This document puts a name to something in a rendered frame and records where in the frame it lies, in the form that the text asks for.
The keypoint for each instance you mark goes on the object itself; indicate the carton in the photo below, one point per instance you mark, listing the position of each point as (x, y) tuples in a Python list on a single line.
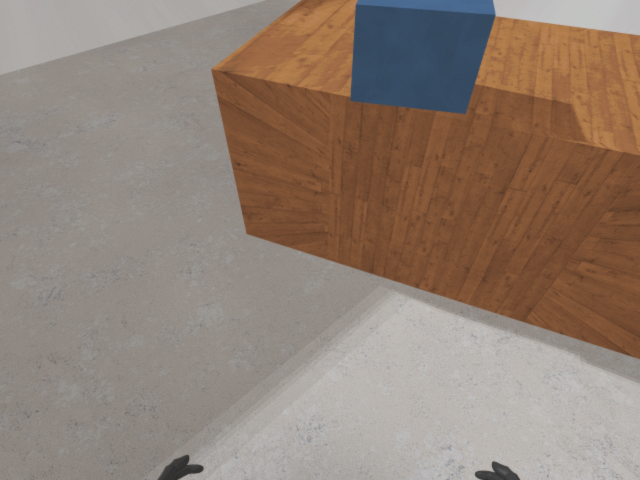
[(423, 54)]

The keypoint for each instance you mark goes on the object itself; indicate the robot left hand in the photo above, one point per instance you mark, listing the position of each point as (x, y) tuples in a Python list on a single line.
[(179, 468)]

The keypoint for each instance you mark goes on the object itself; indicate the pedestal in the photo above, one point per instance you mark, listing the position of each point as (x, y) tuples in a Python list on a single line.
[(527, 206)]

